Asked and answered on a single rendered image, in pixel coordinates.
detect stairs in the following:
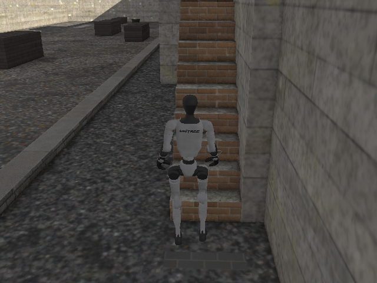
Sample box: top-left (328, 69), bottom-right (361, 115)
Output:
top-left (170, 0), bottom-right (242, 222)

